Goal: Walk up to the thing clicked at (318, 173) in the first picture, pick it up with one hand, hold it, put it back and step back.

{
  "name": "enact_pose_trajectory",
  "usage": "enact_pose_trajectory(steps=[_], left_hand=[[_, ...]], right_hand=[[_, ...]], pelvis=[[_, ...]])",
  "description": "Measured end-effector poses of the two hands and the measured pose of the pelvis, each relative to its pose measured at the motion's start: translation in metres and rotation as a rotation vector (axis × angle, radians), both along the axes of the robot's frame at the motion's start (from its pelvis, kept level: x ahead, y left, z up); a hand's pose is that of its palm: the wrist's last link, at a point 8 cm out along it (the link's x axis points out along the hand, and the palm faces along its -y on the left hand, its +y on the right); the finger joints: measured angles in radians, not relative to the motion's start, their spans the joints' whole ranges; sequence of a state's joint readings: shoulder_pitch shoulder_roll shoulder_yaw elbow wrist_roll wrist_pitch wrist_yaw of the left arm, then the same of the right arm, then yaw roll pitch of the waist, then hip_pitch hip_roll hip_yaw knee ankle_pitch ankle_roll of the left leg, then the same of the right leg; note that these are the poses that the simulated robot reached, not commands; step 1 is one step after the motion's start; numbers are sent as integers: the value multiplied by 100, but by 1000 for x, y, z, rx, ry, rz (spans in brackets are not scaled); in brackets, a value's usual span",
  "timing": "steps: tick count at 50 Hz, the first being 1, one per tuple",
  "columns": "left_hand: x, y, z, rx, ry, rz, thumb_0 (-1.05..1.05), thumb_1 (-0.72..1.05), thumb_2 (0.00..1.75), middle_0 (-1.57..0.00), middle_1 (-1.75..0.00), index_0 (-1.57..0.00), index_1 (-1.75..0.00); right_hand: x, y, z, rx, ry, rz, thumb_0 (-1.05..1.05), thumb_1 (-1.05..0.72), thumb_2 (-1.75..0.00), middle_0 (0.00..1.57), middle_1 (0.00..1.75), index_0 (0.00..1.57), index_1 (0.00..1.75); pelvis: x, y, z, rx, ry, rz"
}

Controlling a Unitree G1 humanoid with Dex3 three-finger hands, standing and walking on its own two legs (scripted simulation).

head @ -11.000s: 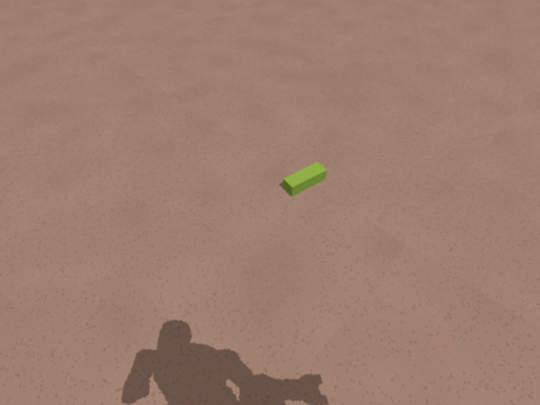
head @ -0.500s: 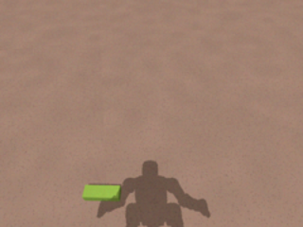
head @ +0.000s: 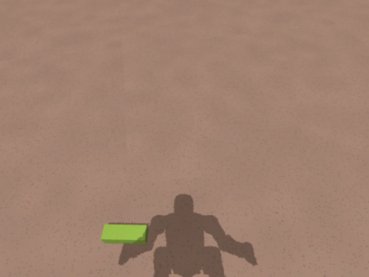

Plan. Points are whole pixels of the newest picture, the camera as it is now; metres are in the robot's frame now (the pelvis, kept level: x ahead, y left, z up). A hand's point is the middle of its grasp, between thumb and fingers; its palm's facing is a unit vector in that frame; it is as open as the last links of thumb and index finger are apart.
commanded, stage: stand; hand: left
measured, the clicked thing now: (125, 234) +0.45 +0.34 -0.75
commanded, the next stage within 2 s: walk up in 0.14 s
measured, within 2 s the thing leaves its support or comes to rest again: neither
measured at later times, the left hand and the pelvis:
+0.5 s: hand out of the picture +0.02 +0.45 -0.17, palm faces +0.01 -0.82 -0.57, open 7.4 cm; pelvis -0.01 +0.11 -0.04, yaw +2 degrees
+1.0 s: hand out of the picture +0.15 +0.40 -0.17, palm faces -0.11 -0.93 -0.36, open 7.4 cm; pelvis +0.02 +0.14 -0.03, yaw -3 degrees
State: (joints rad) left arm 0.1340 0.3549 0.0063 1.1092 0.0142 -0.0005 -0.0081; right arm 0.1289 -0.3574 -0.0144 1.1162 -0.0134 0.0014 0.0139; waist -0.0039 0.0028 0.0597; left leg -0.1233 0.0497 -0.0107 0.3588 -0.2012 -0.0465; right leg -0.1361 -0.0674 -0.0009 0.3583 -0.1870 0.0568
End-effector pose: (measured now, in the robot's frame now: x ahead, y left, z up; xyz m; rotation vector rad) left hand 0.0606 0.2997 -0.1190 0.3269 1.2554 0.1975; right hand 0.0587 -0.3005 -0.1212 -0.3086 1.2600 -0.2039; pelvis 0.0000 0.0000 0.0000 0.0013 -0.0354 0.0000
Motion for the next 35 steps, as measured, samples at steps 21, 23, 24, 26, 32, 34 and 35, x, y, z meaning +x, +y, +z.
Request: enact_pose_trajectory(steps=[21, 23, 24, 26, 32, 34, 35], left_hand=[[-46, 139, 11, 234, 33, 48, 1, 90, 90, -21, -30, -21, -30], [-46, 168, 2, 249, 39, 57, 1, 90, 90, -21, -30, -21, -30], [-44, 179, -2, 254, 43, 63, 1, 90, 90, -21, -30, -21, -30], [-39, 190, -5, 245, 48, 70, 1, 91, 90, -20, -30, -20, -30], [-17, 191, -6, 142, 31, 37, 1, 91, 90, -20, -30, -20, -30], [-10, 187, -9, 106, 32, 23, 1, 91, 90, -20, -30, -20, -30], [-6, 185, -11, 90, 34, 15, 1, 91, 90, -20, -30, -20, -30]], right_hand=[[30, 40, -7, -59, 7, 95, 0, -90, -90, 20, 30, 20, 30], [31, 61, -10, -71, -1, 98, 0, -90, -90, 20, 30, 20, 30], [29, 72, -10, -71, -4, 99, 0, -90, -90, 20, 30, 20, 30], [24, 93, -8, -55, -5, 89, 0, -90, -90, 20, 30, 20, 30], [16, 142, 1, -23, -13, 43, 0, -90, -90, 21, 30, 20, 30], [17, 151, 1, -23, -28, 33, 0, -90, -90, 21, 30, 21, 30], [17, 154, 1, -25, -38, 29, 0, -90, -90, 21, 30, 21, 30]], pelvis=[[-5, 82, -27, -47, 21, 44], [-6, 100, -36, -16, 8, 45], [-6, 107, -37, -6, 1, 36], [-5, 120, -34, -29, 1, 39], [9, 145, -19, -26, 20, 31], [15, 153, -18, -18, 16, 21], [17, 156, -18, -14, 14, 14]])
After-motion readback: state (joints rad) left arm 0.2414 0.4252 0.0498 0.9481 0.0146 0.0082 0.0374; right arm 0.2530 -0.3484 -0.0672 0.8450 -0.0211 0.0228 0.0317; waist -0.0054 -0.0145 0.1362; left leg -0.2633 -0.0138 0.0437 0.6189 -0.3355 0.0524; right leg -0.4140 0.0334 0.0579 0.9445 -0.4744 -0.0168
